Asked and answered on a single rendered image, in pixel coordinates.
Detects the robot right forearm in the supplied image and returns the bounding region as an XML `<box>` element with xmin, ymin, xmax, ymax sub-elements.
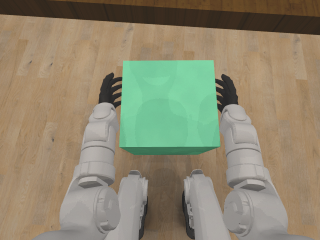
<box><xmin>219</xmin><ymin>104</ymin><xmax>288</xmax><ymax>226</ymax></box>

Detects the right robot hand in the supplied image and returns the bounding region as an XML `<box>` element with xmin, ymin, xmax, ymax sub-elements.
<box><xmin>215</xmin><ymin>74</ymin><xmax>239</xmax><ymax>114</ymax></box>

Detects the left robot thigh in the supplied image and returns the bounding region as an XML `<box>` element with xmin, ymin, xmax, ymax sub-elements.
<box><xmin>104</xmin><ymin>174</ymin><xmax>148</xmax><ymax>240</ymax></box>

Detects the right robot upper arm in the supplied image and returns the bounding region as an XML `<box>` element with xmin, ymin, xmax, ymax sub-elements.
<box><xmin>222</xmin><ymin>188</ymin><xmax>315</xmax><ymax>240</ymax></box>

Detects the robot left forearm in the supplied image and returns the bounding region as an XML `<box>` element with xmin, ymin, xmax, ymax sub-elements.
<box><xmin>59</xmin><ymin>102</ymin><xmax>120</xmax><ymax>225</ymax></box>

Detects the left robot hand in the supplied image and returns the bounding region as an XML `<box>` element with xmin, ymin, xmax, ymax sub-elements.
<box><xmin>98</xmin><ymin>72</ymin><xmax>123</xmax><ymax>109</ymax></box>

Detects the carton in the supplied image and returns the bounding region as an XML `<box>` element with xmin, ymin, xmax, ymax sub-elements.
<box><xmin>119</xmin><ymin>60</ymin><xmax>221</xmax><ymax>155</ymax></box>

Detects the robot right foot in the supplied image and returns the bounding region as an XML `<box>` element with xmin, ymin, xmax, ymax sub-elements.
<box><xmin>182</xmin><ymin>190</ymin><xmax>195</xmax><ymax>240</ymax></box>

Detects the left robot upper arm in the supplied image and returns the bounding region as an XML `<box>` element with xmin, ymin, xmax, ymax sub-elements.
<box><xmin>32</xmin><ymin>185</ymin><xmax>121</xmax><ymax>240</ymax></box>

